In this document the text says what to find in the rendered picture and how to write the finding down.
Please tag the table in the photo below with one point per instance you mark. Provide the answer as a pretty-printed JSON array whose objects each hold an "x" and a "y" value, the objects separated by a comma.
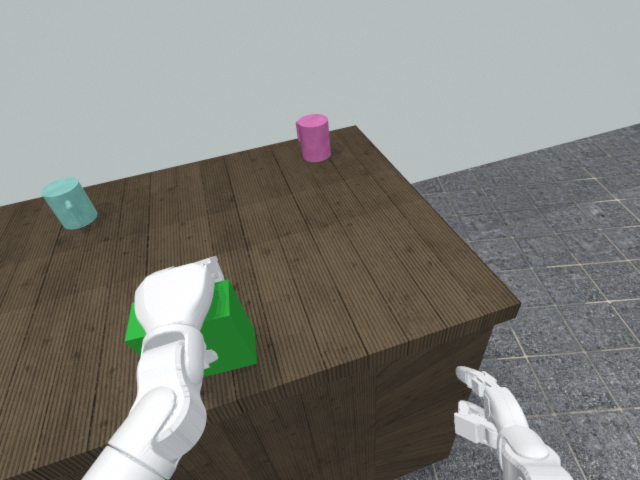
[{"x": 363, "y": 299}]

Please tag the sponge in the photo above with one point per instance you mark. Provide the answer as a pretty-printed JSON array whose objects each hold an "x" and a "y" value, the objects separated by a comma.
[{"x": 226, "y": 330}]

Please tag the robot left hand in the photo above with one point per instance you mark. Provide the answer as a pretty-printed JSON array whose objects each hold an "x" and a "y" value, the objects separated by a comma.
[{"x": 179, "y": 295}]

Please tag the robot left forearm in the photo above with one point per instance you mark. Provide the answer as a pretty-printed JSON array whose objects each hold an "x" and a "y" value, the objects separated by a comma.
[{"x": 168, "y": 416}]

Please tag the robot right hand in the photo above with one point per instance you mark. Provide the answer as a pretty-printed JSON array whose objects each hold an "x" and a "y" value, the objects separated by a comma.
[{"x": 501, "y": 409}]

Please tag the robot right forearm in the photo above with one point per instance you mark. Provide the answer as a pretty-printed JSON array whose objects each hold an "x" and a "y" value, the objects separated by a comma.
[{"x": 522, "y": 455}]

